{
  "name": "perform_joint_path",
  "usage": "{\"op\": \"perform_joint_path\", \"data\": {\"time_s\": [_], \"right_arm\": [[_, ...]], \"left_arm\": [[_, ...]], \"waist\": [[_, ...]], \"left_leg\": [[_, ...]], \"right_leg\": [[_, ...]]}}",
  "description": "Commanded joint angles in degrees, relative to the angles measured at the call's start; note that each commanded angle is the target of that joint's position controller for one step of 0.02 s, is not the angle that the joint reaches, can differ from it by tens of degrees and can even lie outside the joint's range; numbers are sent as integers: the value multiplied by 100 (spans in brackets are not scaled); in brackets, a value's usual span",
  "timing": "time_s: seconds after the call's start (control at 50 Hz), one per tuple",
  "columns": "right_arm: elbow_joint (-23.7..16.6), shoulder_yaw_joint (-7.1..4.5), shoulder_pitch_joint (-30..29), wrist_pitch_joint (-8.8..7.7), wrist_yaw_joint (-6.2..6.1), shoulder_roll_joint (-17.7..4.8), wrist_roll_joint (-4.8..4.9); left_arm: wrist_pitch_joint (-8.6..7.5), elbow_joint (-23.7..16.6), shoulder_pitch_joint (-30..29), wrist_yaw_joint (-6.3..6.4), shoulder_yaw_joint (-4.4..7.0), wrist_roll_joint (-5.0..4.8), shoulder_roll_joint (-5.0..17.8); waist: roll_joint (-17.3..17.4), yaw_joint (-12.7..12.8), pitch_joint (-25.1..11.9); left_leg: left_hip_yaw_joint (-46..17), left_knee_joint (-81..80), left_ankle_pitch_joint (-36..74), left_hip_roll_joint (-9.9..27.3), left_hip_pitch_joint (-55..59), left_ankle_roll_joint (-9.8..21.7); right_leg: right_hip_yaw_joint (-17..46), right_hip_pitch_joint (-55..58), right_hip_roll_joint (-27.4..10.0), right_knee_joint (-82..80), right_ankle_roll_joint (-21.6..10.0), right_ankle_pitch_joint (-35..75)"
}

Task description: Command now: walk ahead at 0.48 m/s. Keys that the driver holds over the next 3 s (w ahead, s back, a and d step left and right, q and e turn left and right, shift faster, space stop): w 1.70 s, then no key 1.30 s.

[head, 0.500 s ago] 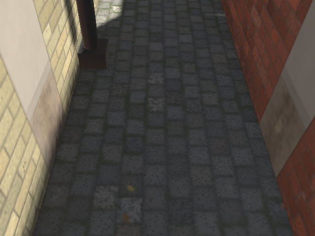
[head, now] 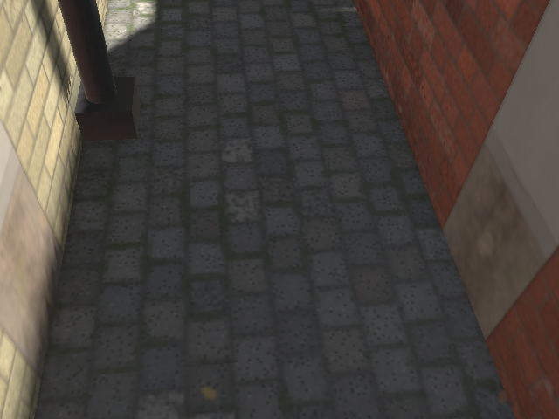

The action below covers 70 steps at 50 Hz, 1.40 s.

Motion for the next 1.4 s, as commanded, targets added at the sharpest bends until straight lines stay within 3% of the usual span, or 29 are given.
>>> {"op": "perform_joint_path", "data": {"time_s": [0.02, 0.06, 0.1, 0.12, 0.14, 0.16, 0.18, 0.2, 0.26, 0.4, 0.56, 0.64, 0.68, 0.7, 0.72, 0.74, 0.76, 0.78, 0.88, 1.04, 1.1, 1.16, 1.24, 1.26, 1.28, 1.3, 1.34, 1.36, 1.4], "right_arm": [[-161, -200, 50, 28, -50, -1088, 68], [-207, -257, -38, 73, -124, -1222, 94], [-255, -220, -209, 123, -89, -1162, 11], [-416, -152, -30, 126, -62, -928, -141], [-340, 97, 1027, -12, 35, 146, 41], [-473, -77, 210, -166, 55, -532, 239], [-750, -177, -627, -214, 40, -892, 345], [-855, -201, -1056, -222, -23, -971, 264], [-823, -307, -860, 15, -50, -700, 161], [-1347, -378, -2277, 124, -15, -737, 32], [-1802, -246, -3726, -4, 238, -578, 106], [-1911, -306, -3520, -74, 361, -821, 134], [-1502, -538, -2043, -81, 321, -1262, 108], [-1264, -660, -989, -53, 295, -1685, 9], [-1080, -741, -559, -78, 330, -2130, -74], [-1108, -545, -652, -115, 325, -1436, -101], [-1218, -498, -1174, -111, 263, -1326, -80], [-1270, -447, -1582, -125, 210, -1230, -102], [-962, -365, -1696, -202, 190, -1059, -165], [-843, -415, -1322, -77, 31, -1351, -45], [-773, -330, -1223, -94, 39, -1170, -7], [-532, -365, -767, -40, 80, -1335, 166], [-592, -458, -1165, 227, -32, -1559, 91], [-664, -361, -1145, 249, -44, -1315, 26], [-777, -169, -483, 167, 0, -676, -52], [-701, -107, -345, 24, 86, -543, 54], [-1010, -266, -1554, -153, 139, -1273, 248], [-1058, -306, -1825, -145, 110, -1328, 209], [-1071, -376, -1732, 39, 91, -1203, 98]], "left_arm": [[-116, -679, -935, -125, -50, -9, 181], [-80, -691, -519, -151, 72, -31, 489], [-3, -60, 1571, -106, 371, 33, 1089], [29, 80, 2363, -32, 458, 129, 1631], [-19, 206, 2478, -153, 424, 254, 1825], [-46, 260, 2274, -174, 276, 213, 1203], [-90, 214, 1761, -161, 174, 150, 877], [-135, 116, 1192, -166, 87, 156, 686], [-203, 264, 930, -170, -13, 304, 364], [-140, 491, 1594, 126, 24, 238, 761], [19, 701, 2417, 192, 51, 147, 887], [128, 713, 2308, 228, 130, 130, 1046], [180, 628, 2024, 227, 110, 148, 1023], [194, 505, 2079, 235, 15, 197, 823], [94, 448, 2876, 139, -239, 212, -52], [-80, 559, 2492, 164, -93, 91, 561], [-190, 310, 1919, 180, 39, -115, 984], [-243, 237, 1645, 242, 55, -123, 1027], [-22, 296, 1713, 355, 151, -28, 521], [62, -239, 169, 209, 84, 73, 396], [54, -310, -316, 112, 51, -45, 522], [46, -525, -651, -18, -7, 148, 412], [-98, -298, 516, -118, 227, 124, 999], [-86, 28, 1624, -64, 371, 154, 1329], [-65, 177, 2381, -22, 498, 252, 1912], [-46, 295, 2607, -75, 436, 236, 1744], [-94, 68, 1654, -55, 229, 183, 1061], [-112, -14, 1238, -43, 122, 333, 857], [-144, 9, 917, -24, 45, 376, 651]], "waist": [[863, 245, 978], [1077, 578, 663], [1258, 1484, -646], [280, 1601, -1585], [-1592, 919, -2900], [-1070, 1144, -2391], [-758, 1077, -1313], [5, 874, -850], [-290, 383, -385], [-92, 565, 319], [-138, 1073, 582], [-375, 750, 342], [-439, -35, -561], [24, -401, -1360], [1669, 30, -2347], [1325, -145, -2418], [1163, -102, -1525], [476, 88, -1012], [440, 655, -79], [580, 437, 420], [695, 196, 629], [502, 63, 697], [637, 853, -216], [393, 1270, -998], [-921, 1105, -1920], [-1625, 1122, -2497], [-665, 1098, -1035], [-215, 935, -620], [-404, 560, -365]], "left_leg": [[-261, -148, 3082, 1302, -656, 809], [-122, 470, 5019, 1380, -234, 645], [35, 2761, 6249, 989, -912, 385], [37, 4843, 3560, 523, -2391, 252], [-835, 6823, -1169, -645, -3927, 60], [-1341, 7381, -1023, -383, -4421, 212], [-979, 7383, -620, -72, -4818, 342], [-871, 7029, -30, 273, -4533, 407], [-827, 6326, 562, 668, -3715, 520], [-567, 4306, 1986, 803, -5069, 132], [-145, 2220, 2621, 327, -5046, 178], [-41, 1880, 1833, 64, -4426, 479], [229, 1807, 1863, -315, -2363, 779], [-861, 1953, 1870, 606, -529, 1166], [-3833, 1305, 710, 2073, 1566, 2139], [-4413, 754, 427, 2007, 1568, 1845], [-3398, 808, 1122, 1828, 755, 1553], [-2707, 590, 1513, 1653, -307, 1370], [-1542, -132, 2071, 1175, -1614, 1343], [-701, -451, 2119, 912, -1515, 1041], [-454, -457, 1772, 834, -1417, 1026], [-546, -298, 2128, 1202, -877, 1107], [-321, 1491, 4296, 1136, -313, 766], [-71, 2902, 3975, 796, -1080, 585], [87, 5167, 1703, -32, -3286, 230], [-603, 6490, -1153, -674, -4471, 109], [-774, 6941, -480, 17, -5301, 369], [-659, 6549, 71, 315, -5014, 369], [-755, 5962, 644, 559, -4329, 389]], "right_leg": [[-286, 303, 177, -504, -206, -278], [-437, 1213, 373, -826, -452, -467], [-389, 3983, 608, -780, -709, -271], [1410, 5785, -809, -473, -1048, -530], [4525, 7156, -2157, -1754, -2132, -1744], [4653, 6563, -1826, -2482, -1760, -2193], [3466, 5622, -1615, -2432, -1428, -1889], [2692, 4538, -1422, -2548, -1243, -1188], [1465, 3088, -891, -2959, -1159, -638], [906, 3286, -837, -3527, -1212, -556], [445, 4395, -895, -3212, -1001, -258], [452, 4972, -1164, -2516, -831, 1164], [122, 4625, -797, -859, -587, 2727], [-57, 3412, -526, 893, -399, 1435], [63, 1143, 684, 3060, -31, -2732], [1021, 487, 510, 3807, -141, -3522], [901, 191, 184, 4034, -182, -3125], [915, 493, -74, 3788, -183, -2562], [720, 904, -430, 2351, -38, -1970], [382, 435, -300, -4, 160, 60], [154, 631, -227, -627, 57, 373], [119, 663, -101, -1023, -109, -64], [-130, 2129, 281, -1298, -403, -786], [149, 3760, 33, -1014, -624, -686], [2497, 6050, -1394, -1115, -1429, -1269], [4626, 6677, -1990, -2381, -1963, -2276], [3151, 5282, -1589, -2503, -1403, -2346], [2467, 4355, -1382, -2659, -1277, -1746], [1768, 3434, -1070, -2936, -1100, -1065]]}}
Next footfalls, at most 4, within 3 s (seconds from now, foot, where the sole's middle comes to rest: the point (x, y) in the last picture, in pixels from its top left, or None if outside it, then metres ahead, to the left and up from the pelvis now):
0.10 right None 0.28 -0.14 -0.77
0.70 left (216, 363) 0.62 0.09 -0.77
1.26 right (302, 250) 0.95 -0.16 -0.77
1.82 left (216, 174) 1.26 0.08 -0.77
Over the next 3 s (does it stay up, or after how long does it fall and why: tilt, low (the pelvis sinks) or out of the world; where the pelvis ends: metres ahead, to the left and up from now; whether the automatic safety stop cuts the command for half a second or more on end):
stays up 1.23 -0.04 0.00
